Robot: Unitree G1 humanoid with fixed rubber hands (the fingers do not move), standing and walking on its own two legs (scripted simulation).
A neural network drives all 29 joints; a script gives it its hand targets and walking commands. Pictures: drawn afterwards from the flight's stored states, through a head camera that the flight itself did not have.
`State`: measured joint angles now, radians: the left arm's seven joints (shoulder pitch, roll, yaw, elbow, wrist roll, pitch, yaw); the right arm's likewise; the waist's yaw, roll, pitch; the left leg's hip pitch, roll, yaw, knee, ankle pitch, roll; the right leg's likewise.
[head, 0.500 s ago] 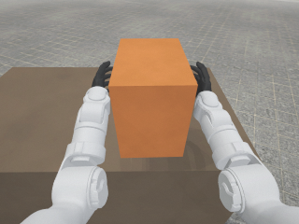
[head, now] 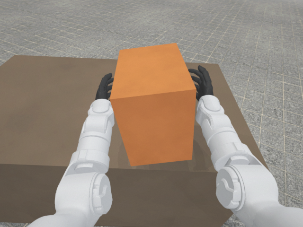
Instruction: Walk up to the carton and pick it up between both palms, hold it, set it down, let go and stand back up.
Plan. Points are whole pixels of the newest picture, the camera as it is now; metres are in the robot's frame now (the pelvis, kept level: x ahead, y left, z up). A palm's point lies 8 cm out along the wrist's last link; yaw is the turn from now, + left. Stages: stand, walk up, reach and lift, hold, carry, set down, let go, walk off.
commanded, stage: set down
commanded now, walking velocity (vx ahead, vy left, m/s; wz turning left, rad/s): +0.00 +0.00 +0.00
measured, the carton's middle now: (154, 102) +0.45 +0.01 +0.11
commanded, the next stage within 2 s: none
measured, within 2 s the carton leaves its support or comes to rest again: neither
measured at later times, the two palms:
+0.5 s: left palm (107, 112) +0.41 +0.15 +0.11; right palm (203, 109) +0.40 -0.12 +0.13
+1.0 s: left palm (111, 112) +0.43 +0.15 +0.09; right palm (201, 116) +0.41 -0.13 +0.09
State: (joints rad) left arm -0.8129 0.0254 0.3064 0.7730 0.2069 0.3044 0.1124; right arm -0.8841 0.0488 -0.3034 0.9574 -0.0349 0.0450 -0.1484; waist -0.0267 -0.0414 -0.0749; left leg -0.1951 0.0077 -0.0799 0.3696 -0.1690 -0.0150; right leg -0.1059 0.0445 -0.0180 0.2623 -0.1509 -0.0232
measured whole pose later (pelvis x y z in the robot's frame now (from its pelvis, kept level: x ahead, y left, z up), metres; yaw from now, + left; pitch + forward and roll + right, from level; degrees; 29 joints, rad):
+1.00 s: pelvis +0.02 +0.01 +0.00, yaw -2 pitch +2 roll -1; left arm -0.82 -0.04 0.48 0.96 0.33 0.10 0.05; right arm -0.76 0.15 -0.55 0.93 -0.33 -0.10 -0.10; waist 0.02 -0.02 -0.04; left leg -0.20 0.01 0.00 0.34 -0.18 0.00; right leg -0.15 0.02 0.00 0.28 -0.17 -0.01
